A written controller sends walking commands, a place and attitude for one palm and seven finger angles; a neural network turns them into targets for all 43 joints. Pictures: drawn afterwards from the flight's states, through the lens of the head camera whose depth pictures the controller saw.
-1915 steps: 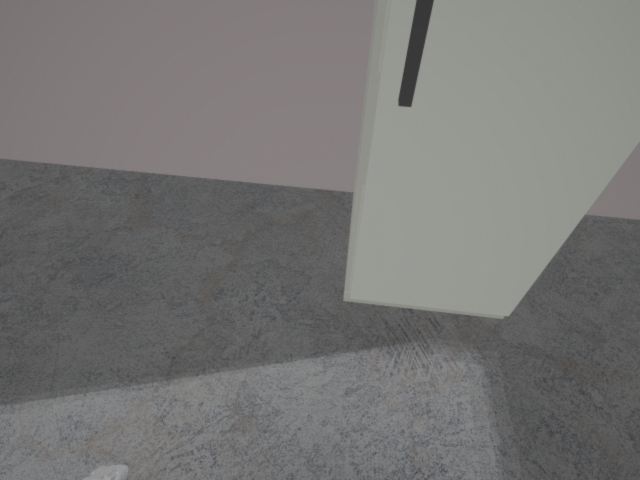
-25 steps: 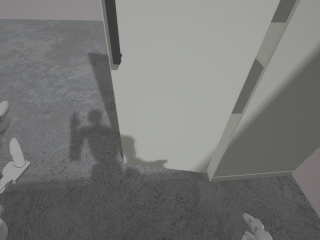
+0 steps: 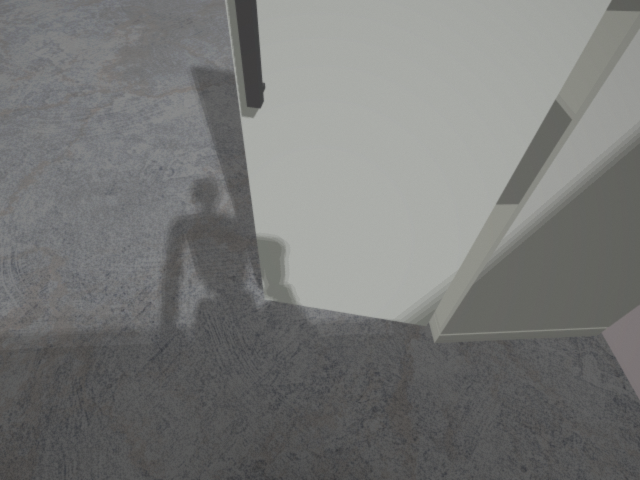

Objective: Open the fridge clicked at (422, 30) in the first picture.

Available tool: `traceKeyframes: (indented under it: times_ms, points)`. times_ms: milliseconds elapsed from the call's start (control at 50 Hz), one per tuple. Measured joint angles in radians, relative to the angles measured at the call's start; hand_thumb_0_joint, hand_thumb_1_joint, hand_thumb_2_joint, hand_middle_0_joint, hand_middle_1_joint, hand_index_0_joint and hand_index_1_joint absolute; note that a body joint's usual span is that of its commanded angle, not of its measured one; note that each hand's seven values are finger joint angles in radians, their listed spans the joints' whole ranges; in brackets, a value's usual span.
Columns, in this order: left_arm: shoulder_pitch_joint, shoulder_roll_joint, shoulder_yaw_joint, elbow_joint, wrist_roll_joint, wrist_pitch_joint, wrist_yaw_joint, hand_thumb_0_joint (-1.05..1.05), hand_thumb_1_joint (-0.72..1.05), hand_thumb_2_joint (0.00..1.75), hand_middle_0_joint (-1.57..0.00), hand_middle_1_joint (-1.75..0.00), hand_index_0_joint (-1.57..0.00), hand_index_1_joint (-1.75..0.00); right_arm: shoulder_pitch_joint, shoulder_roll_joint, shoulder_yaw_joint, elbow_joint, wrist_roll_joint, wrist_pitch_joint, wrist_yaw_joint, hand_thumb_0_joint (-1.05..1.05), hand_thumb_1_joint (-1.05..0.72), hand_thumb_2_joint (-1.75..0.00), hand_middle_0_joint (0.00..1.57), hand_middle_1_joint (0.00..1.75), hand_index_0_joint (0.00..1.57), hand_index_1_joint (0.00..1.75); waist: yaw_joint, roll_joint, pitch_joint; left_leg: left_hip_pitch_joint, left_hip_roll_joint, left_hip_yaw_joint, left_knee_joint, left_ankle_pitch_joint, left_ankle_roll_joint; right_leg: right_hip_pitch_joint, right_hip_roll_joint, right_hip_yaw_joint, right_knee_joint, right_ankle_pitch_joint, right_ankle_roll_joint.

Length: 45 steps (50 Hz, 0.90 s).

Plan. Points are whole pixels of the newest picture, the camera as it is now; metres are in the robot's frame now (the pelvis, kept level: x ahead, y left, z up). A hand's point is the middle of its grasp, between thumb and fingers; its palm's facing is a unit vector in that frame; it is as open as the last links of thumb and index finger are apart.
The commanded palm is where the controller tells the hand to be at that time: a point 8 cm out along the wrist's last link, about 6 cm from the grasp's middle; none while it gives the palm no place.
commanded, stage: let the arm hang, fingers relaxed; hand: left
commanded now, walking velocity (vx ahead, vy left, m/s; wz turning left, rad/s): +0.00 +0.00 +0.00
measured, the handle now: out of the picture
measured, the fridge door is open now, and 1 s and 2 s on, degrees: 77 77 77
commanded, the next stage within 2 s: look to check the result in 0.60 s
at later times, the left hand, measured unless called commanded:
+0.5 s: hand out of the picture +0.07 +0.22 -0.16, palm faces -0.04 -0.97 -0.25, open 7.4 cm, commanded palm none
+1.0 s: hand out of the picture +0.10 +0.25 -0.15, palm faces -0.06 -0.94 -0.33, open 7.4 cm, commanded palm none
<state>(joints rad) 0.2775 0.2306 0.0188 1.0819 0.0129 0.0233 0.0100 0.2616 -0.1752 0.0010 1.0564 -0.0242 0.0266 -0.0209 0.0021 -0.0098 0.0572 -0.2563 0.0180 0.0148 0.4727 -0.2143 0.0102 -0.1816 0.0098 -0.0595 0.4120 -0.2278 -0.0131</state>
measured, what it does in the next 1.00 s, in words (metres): stands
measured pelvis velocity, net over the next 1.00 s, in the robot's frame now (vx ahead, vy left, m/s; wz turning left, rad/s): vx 0.02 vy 0.00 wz -0.03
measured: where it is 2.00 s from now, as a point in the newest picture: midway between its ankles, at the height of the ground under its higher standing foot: outside the picture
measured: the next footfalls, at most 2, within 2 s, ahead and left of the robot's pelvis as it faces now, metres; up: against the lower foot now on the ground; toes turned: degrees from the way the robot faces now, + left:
none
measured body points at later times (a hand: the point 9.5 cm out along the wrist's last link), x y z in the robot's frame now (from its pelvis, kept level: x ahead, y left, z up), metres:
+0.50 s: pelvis +0.00 +0.01 +0.00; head +0.01 +0.01 +0.45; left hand +0.07 +0.27 -0.14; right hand +0.04 -0.26 -0.14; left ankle +0.02 +0.11 -0.74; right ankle +0.00 -0.11 -0.74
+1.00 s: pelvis +0.02 +0.00 +0.01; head +0.03 +0.00 +0.46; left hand +0.10 +0.30 -0.13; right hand +0.08 -0.29 -0.13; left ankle +0.02 +0.11 -0.74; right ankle +0.00 -0.11 -0.74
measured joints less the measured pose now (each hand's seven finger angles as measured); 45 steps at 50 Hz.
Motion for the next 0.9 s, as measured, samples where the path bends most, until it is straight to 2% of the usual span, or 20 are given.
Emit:
traceKeyframes:
  times_ms: [180,460,900]
  points:
    - [-0.024,0.01,-0.006,0.069,0.0,-0.015,-0.001,0.0,0.92,0.9,-0.2,-0.3,-0.2,-0.3,-0.015,-0.024,-0.005,0.05,0.004,-0.018,0.0,0.0,-0.9,-0.9,0.2,0.3,0.21,0.3,-0.001,0.026,-0.02,0.038,-0.019,0.024,-0.054,0.025,0.017,0.02,-0.019,0.022,-0.027,0.017,0.016]
    - [-0.121,0.014,-0.014,0.047,0.003,-0.034,-0.009,0.0,0.91,0.9,-0.2,-0.3,-0.2,-0.3,-0.087,-0.073,-0.01,0.054,0.002,-0.031,0.008,0.0,-0.9,-0.9,0.2,0.3,0.21,0.3,-0.012,0.012,-0.037,0.058,-0.027,0.037,-0.093,0.044,0.02,0.024,-0.027,0.035,-0.04,0.026,0.021]
    - [-0.166,0.1,-0.013,0.056,-0.002,-0.04,-0.015,0.0,0.91,0.9,-0.2,-0.3,-0.2,-0.3,-0.153,-0.154,-0.008,0.064,0.006,-0.033,0.016,0.0,-0.9,-0.9,0.2,0.3,0.21,0.3,-0.015,0.011,-0.022,0.102,-0.018,0.035,-0.146,0.053,0.008,0.072,-0.016,0.034,-0.103,0.041,0.013]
